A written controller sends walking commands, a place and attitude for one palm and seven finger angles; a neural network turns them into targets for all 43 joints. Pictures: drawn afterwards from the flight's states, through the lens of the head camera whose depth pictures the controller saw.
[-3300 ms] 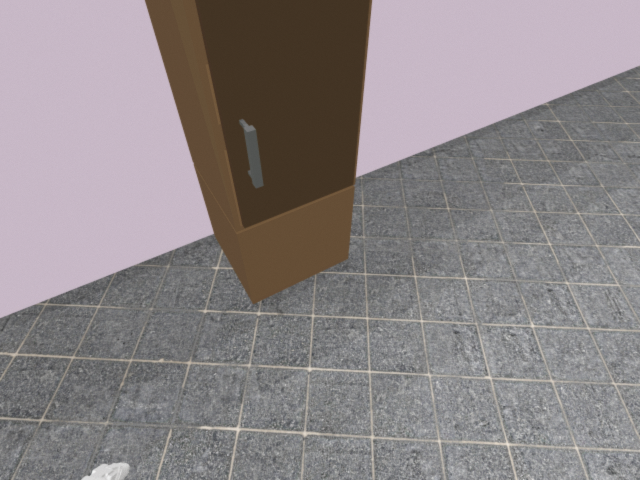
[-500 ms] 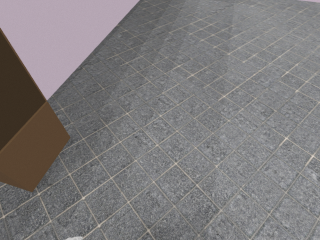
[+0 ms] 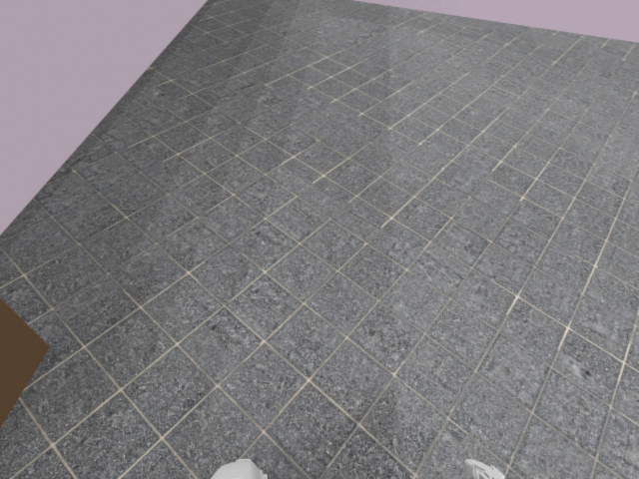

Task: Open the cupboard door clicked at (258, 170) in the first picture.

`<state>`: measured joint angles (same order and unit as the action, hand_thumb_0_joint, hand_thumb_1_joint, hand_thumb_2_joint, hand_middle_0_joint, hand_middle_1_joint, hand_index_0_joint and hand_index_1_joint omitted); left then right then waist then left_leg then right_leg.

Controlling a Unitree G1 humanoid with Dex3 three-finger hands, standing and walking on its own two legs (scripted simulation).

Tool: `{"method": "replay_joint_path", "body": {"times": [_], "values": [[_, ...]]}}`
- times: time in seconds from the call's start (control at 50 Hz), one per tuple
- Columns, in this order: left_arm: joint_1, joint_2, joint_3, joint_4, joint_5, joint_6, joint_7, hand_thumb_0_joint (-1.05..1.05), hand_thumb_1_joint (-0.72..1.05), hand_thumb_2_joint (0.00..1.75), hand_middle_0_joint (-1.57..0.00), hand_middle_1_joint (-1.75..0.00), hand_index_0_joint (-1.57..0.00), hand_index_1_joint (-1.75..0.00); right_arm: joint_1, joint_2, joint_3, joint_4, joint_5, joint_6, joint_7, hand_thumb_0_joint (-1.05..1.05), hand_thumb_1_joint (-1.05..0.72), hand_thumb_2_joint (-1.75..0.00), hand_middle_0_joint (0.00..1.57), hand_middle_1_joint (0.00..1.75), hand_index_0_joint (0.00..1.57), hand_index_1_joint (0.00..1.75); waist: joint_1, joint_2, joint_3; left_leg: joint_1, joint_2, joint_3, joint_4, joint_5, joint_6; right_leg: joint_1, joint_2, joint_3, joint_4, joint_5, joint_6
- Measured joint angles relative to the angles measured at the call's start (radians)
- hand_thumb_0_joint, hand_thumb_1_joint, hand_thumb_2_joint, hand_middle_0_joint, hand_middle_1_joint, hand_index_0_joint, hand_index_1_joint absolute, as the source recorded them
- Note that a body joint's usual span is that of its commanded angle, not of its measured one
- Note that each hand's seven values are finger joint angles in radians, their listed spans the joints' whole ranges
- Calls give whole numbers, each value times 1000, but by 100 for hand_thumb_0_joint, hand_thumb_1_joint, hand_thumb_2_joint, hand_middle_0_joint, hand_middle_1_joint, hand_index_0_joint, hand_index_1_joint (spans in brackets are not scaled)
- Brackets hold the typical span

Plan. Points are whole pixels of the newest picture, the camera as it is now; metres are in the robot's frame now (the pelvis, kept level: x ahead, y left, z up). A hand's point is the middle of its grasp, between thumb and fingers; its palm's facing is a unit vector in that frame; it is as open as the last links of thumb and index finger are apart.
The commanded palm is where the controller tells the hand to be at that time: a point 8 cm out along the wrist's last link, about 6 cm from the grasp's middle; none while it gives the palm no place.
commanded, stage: walk to a spot facing it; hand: left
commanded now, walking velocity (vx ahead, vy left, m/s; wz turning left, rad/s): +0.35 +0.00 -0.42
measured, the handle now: out of the picture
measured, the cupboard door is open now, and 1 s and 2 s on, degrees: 0 0 0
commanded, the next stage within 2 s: turn to face it in 0.56 s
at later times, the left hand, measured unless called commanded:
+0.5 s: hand (269, 335) +0.36 +0.10 -0.15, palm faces -0.28 -0.95 -0.17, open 7.4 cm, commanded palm none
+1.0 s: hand (265, 306) +0.43 +0.12 -0.18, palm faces -0.09 -0.99 -0.14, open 7.3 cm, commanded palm none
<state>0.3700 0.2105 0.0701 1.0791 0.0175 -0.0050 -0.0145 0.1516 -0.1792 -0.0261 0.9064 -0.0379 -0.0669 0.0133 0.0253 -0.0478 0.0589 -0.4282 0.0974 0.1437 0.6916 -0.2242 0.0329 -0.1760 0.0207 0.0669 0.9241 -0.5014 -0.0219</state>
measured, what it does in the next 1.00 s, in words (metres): walks ahead: right foot, then left foot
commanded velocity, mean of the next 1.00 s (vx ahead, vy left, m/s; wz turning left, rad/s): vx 0.19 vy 0.00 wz -0.02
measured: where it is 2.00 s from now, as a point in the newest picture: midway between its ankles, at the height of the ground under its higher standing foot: (341, 429)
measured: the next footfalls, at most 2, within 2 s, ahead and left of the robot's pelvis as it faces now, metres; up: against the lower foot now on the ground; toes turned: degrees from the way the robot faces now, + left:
right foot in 0.50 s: +0.31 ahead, -0.17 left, +0.00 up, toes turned -22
left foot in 0.92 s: +0.49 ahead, +0.01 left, +0.00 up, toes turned -2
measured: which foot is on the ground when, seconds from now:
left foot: down 0.00-0.52, up 0.54-0.90, down 0.92-1.00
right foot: up 0.00-0.48, down 0.50-0.94, up 0.96-1.00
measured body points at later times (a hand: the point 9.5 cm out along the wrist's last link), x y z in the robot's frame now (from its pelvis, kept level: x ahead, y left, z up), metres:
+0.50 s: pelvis +0.20 -0.04 +0.01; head +0.23 -0.05 +0.46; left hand +0.38 +0.15 -0.13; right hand +0.05 -0.22 -0.14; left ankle +0.09 +0.10 -0.71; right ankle +0.27 -0.16 -0.71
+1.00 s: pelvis +0.37 -0.04 +0.01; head +0.40 -0.01 +0.45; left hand +0.44 +0.18 -0.17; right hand +0.41 -0.29 -0.12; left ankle +0.45 +0.01 -0.72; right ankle +0.27 -0.16 -0.67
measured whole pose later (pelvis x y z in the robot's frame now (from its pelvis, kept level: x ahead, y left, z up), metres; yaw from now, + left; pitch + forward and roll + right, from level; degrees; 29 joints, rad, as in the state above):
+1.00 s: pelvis +0.37 -0.04 +0.01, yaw -9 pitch -1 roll -3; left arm 0.23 0.19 0.06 1.03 0.01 0.01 0.02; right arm 0.18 -0.15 -0.03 0.98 -0.03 0.00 0.01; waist 0.00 -0.04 0.06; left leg -0.41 0.04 0.13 0.66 -0.25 0.08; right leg -0.28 -0.05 -0.12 0.93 -0.55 0.04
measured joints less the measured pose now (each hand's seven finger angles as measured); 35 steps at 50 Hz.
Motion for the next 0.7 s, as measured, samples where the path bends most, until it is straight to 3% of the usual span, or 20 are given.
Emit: {"method": "replay_joint_path", "body": {"times": [0.06, 0.16, 0.24, 0.34, 0.42, 0.48, 0.52, 0.56, 0.6, 0.64, 0.7], "values": [[-34, 18, 12, -5, 9, 14, -12, 1, 91, 90, -20, -30, -20, -30, 34, 27, 6, 24, 1, 2, -14, 0, -91, -90, 20, 30, 20, 29, -4, -6, -6, 79, -3, 36, -58, -25, 6, -177, -23, -64, 279, 95, -9], [-86, 12, 28, -64, 18, 22, -21, 1, 91, 90, -20, -30, -20, -30, 119, 28, -18, 85, 8, 1, -36, -1, -94, -90, 20, 30, 21, 29, -3, 4, -34, 201, -23, 89, -217, -4, 10, -374, -78, -108, 306, 251, 13], [-123, -4, 34, -89, 21, 32, -28, 0, 91, 90, -20, -30, -20, -30, 180, 18, -24, 125, 9, 0, -33, 0, -94, -90, 20, 30, 21, 29, -15, 14, -42, 281, -34, 125, -297, -13, 7, -440, -114, -116, 206, 325, 36], [-178, -20, 26, -93, 23, 42, -36, 0, 91, 90, -20, -30, -20, -30, 240, 23, -22, 156, 6, -1, -28, 0, -92, -90, 20, 30, 20, 29, -47, 22, -23, 374, -27, 171, -342, -55, -19, -424, -141, -142, -16, 344, 49], [-231, -30, 17, -97, 21, 38, -38, 1, 91, 90, -20, -30, -20, -30, 277, 28, -19, 173, -1, 6, -23, 0, -92, -90, 20, 30, 20, 29, -78, 32, 2, 432, 1, 212, -323, -120, -58, -372, -127, -172, -179, 310, 30], [-266, -33, 8, -109, 21, 19, -39, 1, 91, 90, -20, -30, -20, -30, 308, 30, -18, 183, -2, 15, -19, 0, -91, -90, 20, 30, 20, 29, -93, 51, 17, 455, 49, 235, -244, -201, -98, -297, -87, -208, -289, 271, -3], [-280, -24, 4, -122, 22, -17, -36, 1, 91, 90, -20, -30, -20, -30, 330, 40, -14, 193, 8, 26, -12, 0, -91, -90, 20, 30, 20, 29, -86, 46, 18, 392, 99, 209, -30, -253, -97, -249, -67, -224, -331, 331, -37], [-288, -27, -1, -127, 8, -45, -23, 0, 91, 90, -20, -30, -20, -30, 298, 38, -13, 201, 16, 47, -11, 1, -91, -90, 20, 30, 20, 29, -77, 51, 37, 246, 100, 68, 306, -285, -86, -249, -50, -223, -260, 286, -53], [-274, -31, -8, -122, 1, -51, -11, 0, 91, 90, -20, -30, -20, -30, 251, 32, -17, 193, 16, 56, -16, 1, -91, -90, 20, 30, 20, 29, -73, 53, 41, 112, 79, -18, 516, -239, -82, -205, -36, -218, -276, 250, -54], [-245, -40, -13, -104, 1, -49, 2, 0, 91, 90, -20, -30, -20, -30, 199, 21, -22, 171, 10, 59, -19, 1, -91, -90, 20, 30, 20, 29, -69, 59, 28, 11, 78, -47, 554, -180, -82, -153, -22, -209, -335, 258, -41], [-205, -36, -1, -84, -2, -49, 23, -1, 94, 90, -20, -30, -21, -30, 130, 11, -25, 125, 5, 58, -21, 1, -91, -90, 20, 30, 20, 29, -67, 67, -1, -89, 81, -56, 453, -118, -92, -91, -6, -199, -415, 270, -42]]}}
